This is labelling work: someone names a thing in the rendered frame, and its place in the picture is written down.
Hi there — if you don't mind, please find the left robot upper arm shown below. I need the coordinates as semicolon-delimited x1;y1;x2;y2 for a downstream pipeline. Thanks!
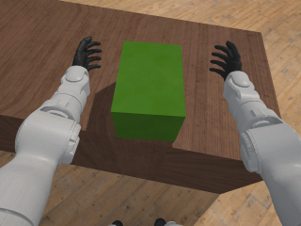
0;110;81;226

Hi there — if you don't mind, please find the right robot upper arm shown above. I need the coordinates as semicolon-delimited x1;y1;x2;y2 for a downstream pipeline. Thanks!
239;122;301;226

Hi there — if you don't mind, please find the left robot forearm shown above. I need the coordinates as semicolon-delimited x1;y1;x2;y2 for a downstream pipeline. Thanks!
15;65;90;153

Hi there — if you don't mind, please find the right robot forearm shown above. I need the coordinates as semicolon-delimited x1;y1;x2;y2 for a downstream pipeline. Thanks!
223;71;301;145

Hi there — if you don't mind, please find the left robot hand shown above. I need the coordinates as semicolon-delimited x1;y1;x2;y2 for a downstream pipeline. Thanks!
72;36;102;72

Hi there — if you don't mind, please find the pedestal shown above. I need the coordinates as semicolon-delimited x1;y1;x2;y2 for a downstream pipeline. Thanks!
0;0;281;194

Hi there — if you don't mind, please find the carton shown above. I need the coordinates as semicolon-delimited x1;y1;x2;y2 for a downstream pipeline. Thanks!
110;40;186;141

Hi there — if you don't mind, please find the right robot hand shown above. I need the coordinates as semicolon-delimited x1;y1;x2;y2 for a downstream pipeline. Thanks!
209;40;242;82

